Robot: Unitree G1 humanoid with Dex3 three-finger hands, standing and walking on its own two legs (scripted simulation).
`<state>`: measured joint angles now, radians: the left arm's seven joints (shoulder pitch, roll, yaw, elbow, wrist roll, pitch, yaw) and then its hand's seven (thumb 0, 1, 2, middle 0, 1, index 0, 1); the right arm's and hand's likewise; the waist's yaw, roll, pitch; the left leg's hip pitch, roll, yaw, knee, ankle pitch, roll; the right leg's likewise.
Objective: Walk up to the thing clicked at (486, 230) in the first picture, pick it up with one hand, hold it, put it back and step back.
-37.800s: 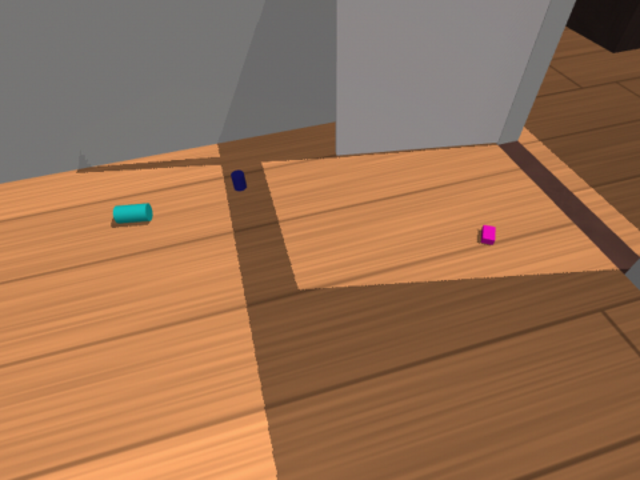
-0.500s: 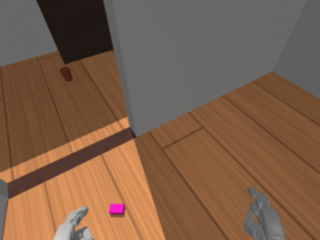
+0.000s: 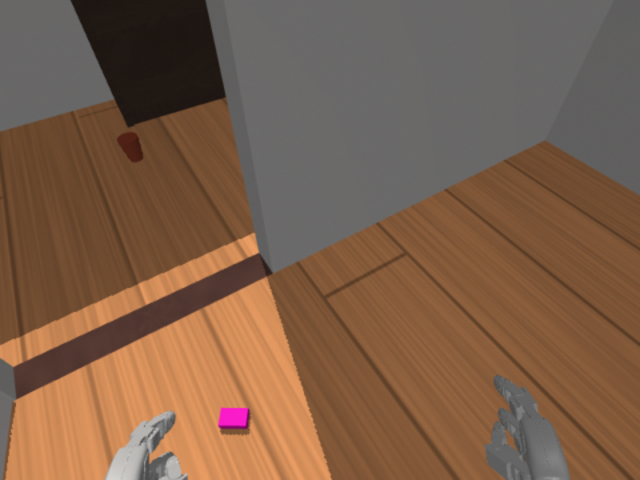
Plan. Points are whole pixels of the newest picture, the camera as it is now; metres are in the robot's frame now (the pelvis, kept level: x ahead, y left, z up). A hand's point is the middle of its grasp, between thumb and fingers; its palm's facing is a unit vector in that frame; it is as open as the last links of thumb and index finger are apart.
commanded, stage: home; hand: left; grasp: from above
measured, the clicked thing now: (234, 418) +0.43 +0.25 -0.70
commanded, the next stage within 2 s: stand in 0.42 s
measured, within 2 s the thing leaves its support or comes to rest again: neither
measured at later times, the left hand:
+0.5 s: hand out of the picture +0.16 +0.17 -0.05, palm faces +0.04 -0.98 -0.20, open 7.4 cm
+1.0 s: hand out of the picture +0.04 +0.23 -0.11, palm faces +0.04 -0.94 -0.33, open 7.4 cm
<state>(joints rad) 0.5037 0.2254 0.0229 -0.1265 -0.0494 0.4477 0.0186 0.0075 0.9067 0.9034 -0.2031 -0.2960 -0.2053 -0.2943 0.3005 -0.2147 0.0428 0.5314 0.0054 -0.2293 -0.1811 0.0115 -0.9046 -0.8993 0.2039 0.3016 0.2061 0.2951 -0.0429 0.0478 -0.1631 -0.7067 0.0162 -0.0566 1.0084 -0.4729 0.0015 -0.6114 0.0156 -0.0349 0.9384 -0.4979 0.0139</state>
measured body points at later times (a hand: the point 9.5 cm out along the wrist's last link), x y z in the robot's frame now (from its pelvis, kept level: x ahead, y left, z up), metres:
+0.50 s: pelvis +0.00 -0.01 +0.00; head +0.02 +0.00 +0.45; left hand +0.16 +0.22 -0.03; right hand +0.16 -0.25 -0.06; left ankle +0.02 +0.11 -0.68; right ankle -0.02 -0.13 -0.68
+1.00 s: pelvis +0.00 +0.00 +0.05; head +0.01 +0.00 +0.50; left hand +0.04 +0.28 -0.08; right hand +0.07 -0.27 -0.09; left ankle +0.02 +0.11 -0.68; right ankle -0.02 -0.13 -0.68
